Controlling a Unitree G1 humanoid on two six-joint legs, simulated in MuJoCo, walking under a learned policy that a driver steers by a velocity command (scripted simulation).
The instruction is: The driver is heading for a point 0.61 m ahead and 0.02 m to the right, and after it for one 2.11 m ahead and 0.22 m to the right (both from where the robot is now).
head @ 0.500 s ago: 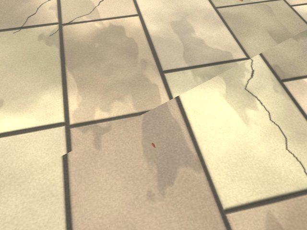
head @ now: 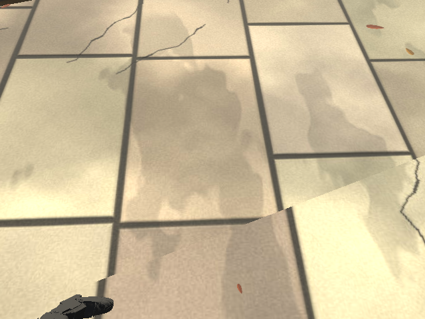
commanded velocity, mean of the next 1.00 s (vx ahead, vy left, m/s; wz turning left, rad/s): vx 0.42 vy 0.00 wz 0.06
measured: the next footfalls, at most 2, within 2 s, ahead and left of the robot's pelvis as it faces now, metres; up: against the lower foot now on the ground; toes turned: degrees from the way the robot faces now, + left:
right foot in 0.02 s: +0.17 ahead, -0.14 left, +0.00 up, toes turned +2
left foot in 0.54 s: +0.45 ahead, +0.16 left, +0.00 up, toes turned +14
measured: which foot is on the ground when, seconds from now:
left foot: down 0.00-0.04, up 0.06-0.52, down 0.54-1.00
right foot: up 0.00-0.00, down 0.02-0.58, up 0.60-0.96, down 0.98-1.00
